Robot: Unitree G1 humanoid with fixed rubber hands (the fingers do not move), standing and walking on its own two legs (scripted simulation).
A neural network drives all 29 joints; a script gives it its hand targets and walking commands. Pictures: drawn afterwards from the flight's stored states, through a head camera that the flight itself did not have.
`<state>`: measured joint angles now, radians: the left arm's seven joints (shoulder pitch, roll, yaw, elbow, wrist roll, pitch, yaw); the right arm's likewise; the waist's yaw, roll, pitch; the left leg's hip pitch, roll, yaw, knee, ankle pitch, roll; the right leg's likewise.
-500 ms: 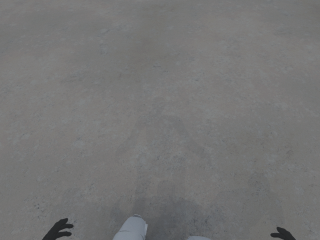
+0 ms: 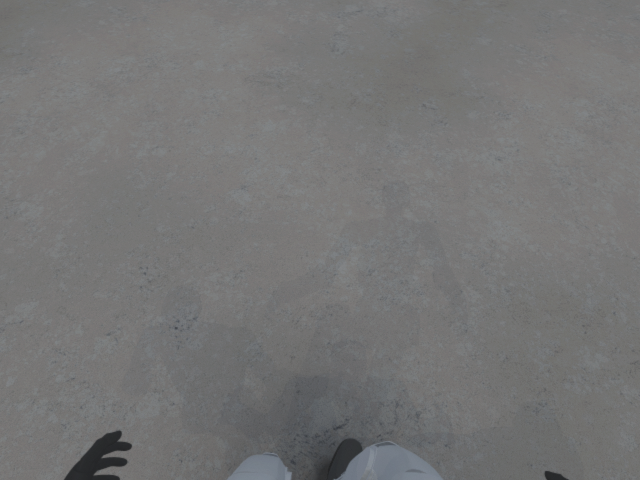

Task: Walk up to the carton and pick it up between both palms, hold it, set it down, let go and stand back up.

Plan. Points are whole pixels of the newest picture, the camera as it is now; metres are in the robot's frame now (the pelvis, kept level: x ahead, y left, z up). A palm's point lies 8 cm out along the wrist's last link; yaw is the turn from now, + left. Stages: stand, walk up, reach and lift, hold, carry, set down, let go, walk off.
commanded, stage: walk up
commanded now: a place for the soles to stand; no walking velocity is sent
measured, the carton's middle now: out of the picture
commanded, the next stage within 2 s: none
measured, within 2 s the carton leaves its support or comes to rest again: neither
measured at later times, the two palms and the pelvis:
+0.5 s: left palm out of the picture -0.05 +0.29 -0.05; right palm out of the picture +0.08 -0.30 -0.10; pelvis -0.09 -0.04 +0.02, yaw +14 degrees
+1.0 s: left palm out of the picture -0.29 +0.24 -0.08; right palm out of the picture +0.11 -0.23 -0.07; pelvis -0.18 -0.08 +0.01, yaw +36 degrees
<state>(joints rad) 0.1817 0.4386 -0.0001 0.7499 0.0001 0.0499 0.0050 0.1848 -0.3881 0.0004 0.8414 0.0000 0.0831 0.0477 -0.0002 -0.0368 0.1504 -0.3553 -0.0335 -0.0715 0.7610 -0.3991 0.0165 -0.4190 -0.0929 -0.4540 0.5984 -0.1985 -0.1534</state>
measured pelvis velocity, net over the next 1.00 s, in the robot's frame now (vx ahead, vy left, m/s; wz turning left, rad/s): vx -0.18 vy -0.08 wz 0.63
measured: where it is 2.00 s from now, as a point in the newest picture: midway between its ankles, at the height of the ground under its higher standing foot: outside the picture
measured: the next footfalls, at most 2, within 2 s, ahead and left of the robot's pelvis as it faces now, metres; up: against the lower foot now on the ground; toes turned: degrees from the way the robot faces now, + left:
right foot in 0.32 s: -0.08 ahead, -0.15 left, +0.00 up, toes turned +7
left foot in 0.66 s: -0.07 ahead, +0.11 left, +0.00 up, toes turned +22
